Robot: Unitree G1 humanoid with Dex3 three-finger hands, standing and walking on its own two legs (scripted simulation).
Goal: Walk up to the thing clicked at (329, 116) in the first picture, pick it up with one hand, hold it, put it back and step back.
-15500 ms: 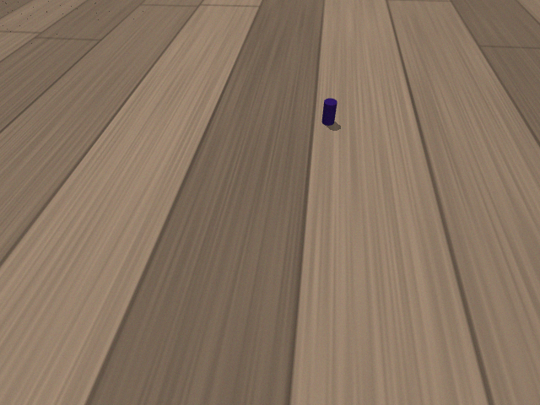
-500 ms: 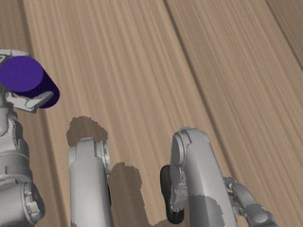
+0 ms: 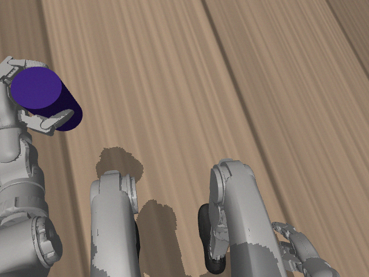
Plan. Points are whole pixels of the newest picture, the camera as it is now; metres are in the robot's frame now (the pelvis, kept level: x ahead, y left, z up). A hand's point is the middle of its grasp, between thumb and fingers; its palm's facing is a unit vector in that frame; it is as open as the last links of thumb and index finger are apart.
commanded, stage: settle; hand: left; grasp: from the side
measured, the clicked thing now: (52, 103) +0.46 +0.26 -0.06
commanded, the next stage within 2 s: lift in 0.26 s
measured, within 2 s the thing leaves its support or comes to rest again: neither
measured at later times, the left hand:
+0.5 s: hand (41, 88) +0.47 +0.26 -0.01, palm faces +0.23 -0.97 -0.04, open 10.9 cm
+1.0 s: hand (10, 74) +0.43 +0.25 +0.10, palm faces +0.20 -0.98 -0.03, open 10.9 cm
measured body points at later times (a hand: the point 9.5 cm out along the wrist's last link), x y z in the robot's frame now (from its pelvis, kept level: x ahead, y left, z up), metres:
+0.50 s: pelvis +0.00 +0.00 +0.01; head +0.20 +0.06 +0.41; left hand +0.45 +0.31 +0.00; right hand +0.12 -0.27 -0.11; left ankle +0.08 +0.13 -0.33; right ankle +0.10 -0.13 -0.33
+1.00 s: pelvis +0.01 +0.00 +0.09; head +0.18 +0.04 +0.50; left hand +0.42 +0.30 +0.10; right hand +0.17 -0.26 -0.03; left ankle +0.08 +0.13 -0.33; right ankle +0.10 -0.13 -0.33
